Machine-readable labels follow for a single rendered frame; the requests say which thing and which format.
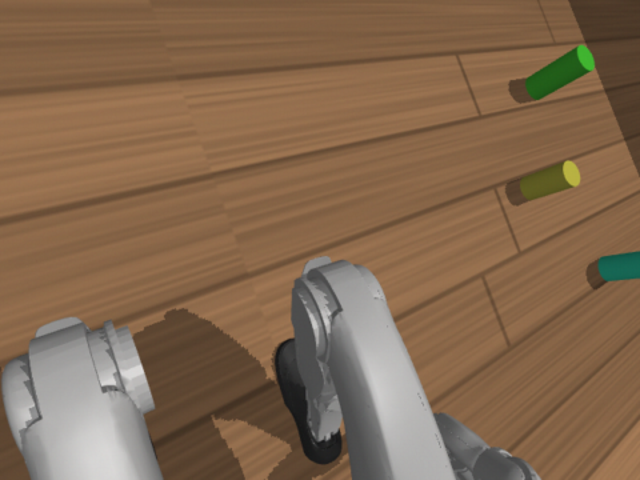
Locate right robot arm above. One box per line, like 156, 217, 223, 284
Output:
472, 447, 542, 480

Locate right robot foot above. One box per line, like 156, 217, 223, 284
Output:
275, 338, 342, 465

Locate right robot hand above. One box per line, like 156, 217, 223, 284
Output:
433, 413, 491, 480

